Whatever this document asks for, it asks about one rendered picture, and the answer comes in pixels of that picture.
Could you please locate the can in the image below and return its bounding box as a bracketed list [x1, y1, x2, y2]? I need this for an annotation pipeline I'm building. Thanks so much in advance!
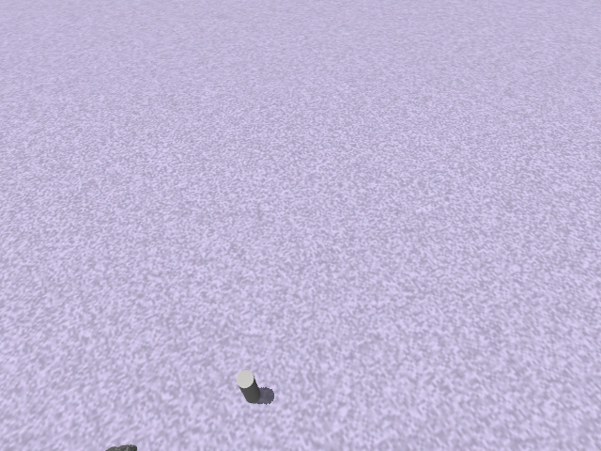
[237, 370, 260, 403]

